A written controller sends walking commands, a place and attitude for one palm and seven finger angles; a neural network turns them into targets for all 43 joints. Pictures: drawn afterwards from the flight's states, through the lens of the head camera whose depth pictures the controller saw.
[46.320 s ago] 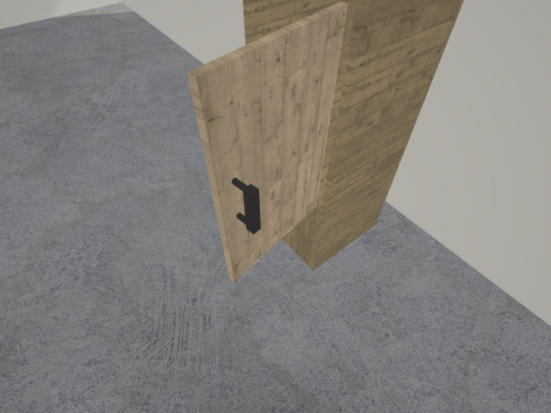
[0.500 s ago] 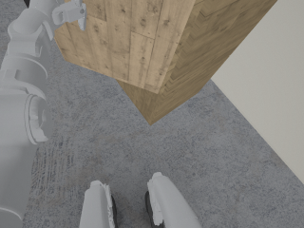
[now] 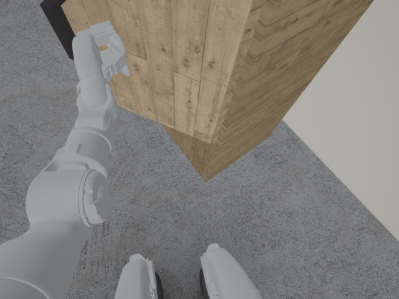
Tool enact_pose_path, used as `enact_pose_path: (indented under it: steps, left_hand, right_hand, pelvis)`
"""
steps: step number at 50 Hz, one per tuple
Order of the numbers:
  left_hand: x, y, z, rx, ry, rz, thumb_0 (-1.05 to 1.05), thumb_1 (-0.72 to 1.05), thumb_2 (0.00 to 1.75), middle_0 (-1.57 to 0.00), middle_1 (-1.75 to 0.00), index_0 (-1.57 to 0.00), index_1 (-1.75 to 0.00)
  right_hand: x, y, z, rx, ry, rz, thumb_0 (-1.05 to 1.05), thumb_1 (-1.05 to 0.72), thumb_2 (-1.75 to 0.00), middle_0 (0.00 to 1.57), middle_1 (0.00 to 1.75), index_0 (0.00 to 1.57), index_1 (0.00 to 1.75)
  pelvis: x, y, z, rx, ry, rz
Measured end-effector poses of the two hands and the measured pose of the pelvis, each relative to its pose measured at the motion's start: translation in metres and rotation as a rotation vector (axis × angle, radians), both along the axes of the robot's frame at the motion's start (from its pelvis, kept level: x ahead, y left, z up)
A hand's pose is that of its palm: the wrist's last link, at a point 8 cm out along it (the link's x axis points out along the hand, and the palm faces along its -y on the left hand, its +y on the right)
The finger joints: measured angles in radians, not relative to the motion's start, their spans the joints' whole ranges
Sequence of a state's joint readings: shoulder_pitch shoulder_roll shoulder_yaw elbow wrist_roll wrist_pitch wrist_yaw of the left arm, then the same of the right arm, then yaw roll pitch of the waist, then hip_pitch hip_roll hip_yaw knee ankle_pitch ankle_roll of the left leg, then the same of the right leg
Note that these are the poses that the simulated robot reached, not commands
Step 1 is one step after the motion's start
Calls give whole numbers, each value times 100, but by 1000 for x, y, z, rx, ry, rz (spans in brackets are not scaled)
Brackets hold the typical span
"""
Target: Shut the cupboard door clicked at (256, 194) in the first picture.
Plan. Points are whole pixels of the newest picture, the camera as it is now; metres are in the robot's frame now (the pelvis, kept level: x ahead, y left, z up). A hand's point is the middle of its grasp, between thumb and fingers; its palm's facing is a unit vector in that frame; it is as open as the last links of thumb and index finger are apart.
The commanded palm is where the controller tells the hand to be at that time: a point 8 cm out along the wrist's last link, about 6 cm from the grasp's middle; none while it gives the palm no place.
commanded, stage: pull the fist back off the door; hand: left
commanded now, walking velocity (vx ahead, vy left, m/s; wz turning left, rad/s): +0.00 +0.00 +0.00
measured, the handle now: (70, 26) +0.66 +0.15 +0.07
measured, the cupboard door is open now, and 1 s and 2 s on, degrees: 31 31 31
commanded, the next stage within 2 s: draw the hand back to the body in 0.40 s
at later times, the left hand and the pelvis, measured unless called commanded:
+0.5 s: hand (132, 93) +0.48 +0.05 +0.08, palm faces +0.07 -1.00 -0.05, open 3.1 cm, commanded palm +0.46 +0.10 +0.07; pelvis +0.00 -0.01 +0.01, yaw +2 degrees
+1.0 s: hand (58, 131) +0.38 +0.13 +0.15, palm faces +0.06 -1.00 -0.03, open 3.1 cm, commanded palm +0.33 +0.19 +0.16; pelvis +0.01 +0.00 +0.07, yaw +2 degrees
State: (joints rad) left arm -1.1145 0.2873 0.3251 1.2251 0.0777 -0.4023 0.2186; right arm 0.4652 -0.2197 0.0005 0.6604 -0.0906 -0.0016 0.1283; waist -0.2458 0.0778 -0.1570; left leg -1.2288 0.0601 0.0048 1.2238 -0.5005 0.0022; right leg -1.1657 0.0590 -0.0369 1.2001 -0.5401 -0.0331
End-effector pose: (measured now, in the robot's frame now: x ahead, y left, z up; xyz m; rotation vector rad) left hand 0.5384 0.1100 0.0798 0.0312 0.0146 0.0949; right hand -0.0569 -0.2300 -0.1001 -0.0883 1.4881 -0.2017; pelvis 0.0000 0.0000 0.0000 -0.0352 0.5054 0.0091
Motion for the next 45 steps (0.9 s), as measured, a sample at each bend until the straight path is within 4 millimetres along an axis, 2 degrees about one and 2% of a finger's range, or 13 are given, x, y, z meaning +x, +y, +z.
enact_pose_path:
  steps: [8, 15, 21, 26, 32, 36, 39, 42, 45]
  left_hand:
    - [-40, 10, -5, -4, 7, -14, 2, 90, 90, -130, -150, -130, -150]
    - [-73, -5, -6, -5, -47, -46, 2, 90, 90, -130, -150, -130, -151]
    - [-85, -13, -6, 12, -46, -39, 2, 90, 90, -130, -150, -130, -150]
    - [-82, -10, 0, 30, -53, -21, 2, 90, 90, -130, -150, -130, -150]
    - [-84, 3, 10, 16, -69, -4, 2, 90, 90, -130, -150, -130, -150]
    - [-106, 24, 21, 26, -58, 7, 2, 90, 90, -130, -150, -130, -150]
    - [-128, 39, 30, 27, -38, 11, 2, 90, 90, -130, -150, -130, -150]
    - [-147, 51, 44, 14, -51, 8, 2, 90, 90, -130, -150, -130, -150]
    - [-163, 59, 57, 6, -74, -7, 2, 90, 90, -130, -150, -130, -150]
  right_hand:
    - [38, -23, 6, -19, -46, 58, 1, -91, -89, 20, 30, 20, 30]
    - [85, -40, 6, -58, -153, 113, 1, -91, -89, 20, 30, 20, 30]
    - [113, -39, 1, -58, -243, 129, 1, -91, -89, 20, 30, 19, 30]
    - [115, -31, -5, -40, -267, 128, 1, -91, -89, 20, 30, 20, 30]
    - [96, -24, -7, -7, -229, 95, 1, -91, -89, 20, 30, 20, 30]
    - [86, -19, 4, 13, -216, 61, 1, -91, -89, 20, 30, 20, 30]
    - [88, -18, 17, 11, -228, 54, 1, -91, -89, 20, 30, 20, 30]
    - [99, -21, 32, -11, -266, 63, 1, -91, -89, 20, 30, 20, 30]
    - [118, -25, 46, -41, -327, 83, 1, -91, -89, 20, 30, 20, 30]
  pelvis:
    - [7, -4, 13, 14, -52, 18]
    - [7, -6, 15, 19, -86, 31]
    - [1, -8, 14, 28, -106, 29]
    - [-5, -10, 12, 32, -109, 29]
    - [-7, -11, 16, 38, -119, 15]
    - [-2, -10, 30, 44, -160, 0]
    - [1, -10, 44, 44, -202, 1]
    - [5, -9, 55, 40, -242, 9]
    - [8, -7, 63, 36, -279, 19]
